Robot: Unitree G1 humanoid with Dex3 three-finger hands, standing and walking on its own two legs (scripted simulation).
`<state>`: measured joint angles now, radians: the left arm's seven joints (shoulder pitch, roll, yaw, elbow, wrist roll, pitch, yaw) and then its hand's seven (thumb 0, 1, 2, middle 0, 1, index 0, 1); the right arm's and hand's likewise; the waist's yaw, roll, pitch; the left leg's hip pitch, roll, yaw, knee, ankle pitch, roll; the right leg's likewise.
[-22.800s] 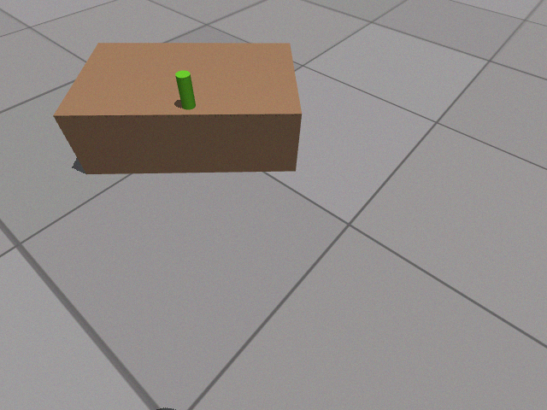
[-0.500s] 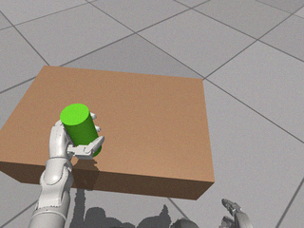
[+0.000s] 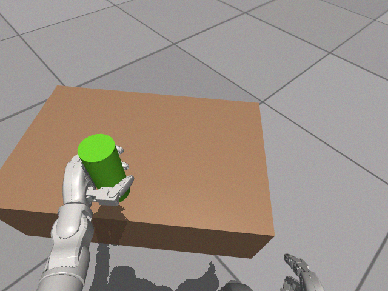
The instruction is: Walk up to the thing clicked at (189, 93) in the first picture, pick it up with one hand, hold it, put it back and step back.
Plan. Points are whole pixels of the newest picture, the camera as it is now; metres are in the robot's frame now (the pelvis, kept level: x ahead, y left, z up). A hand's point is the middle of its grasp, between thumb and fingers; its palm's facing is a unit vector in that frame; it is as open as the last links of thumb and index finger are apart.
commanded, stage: hold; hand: left
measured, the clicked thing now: (107, 171) +0.32 +0.17 +0.06
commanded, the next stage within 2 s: crouch in 0.72 s
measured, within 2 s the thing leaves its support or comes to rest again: neither
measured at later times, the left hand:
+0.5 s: hand (107, 173) +0.32 +0.17 +0.06, palm faces +0.11 -0.99 +0.00, open 8.5 cm
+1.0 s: hand (110, 176) +0.33 +0.17 +0.04, palm faces +0.10 -0.99 +0.01, open 8.5 cm
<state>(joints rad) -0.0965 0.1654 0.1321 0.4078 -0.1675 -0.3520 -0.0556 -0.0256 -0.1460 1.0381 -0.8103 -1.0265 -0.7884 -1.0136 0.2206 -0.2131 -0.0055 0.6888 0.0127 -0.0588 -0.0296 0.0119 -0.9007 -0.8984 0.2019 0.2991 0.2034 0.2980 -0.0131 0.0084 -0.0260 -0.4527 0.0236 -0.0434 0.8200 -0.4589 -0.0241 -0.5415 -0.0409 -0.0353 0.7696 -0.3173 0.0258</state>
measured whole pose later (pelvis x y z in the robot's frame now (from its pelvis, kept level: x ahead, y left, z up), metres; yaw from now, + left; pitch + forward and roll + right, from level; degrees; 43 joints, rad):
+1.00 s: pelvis -0.01 +0.00 +0.00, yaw +0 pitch +6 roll -1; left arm -0.15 0.18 0.14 0.48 -0.17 -0.36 -0.06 -0.03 -0.15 1.05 -0.81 -1.04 -0.79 -1.03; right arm 0.22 -0.21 -0.01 0.69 0.01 -0.07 -0.02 0.01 -0.89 -0.90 0.20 0.30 0.20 0.30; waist -0.02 0.00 -0.03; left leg -0.49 0.02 -0.04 0.84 -0.46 -0.02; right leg -0.57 -0.05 -0.03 0.78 -0.31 0.03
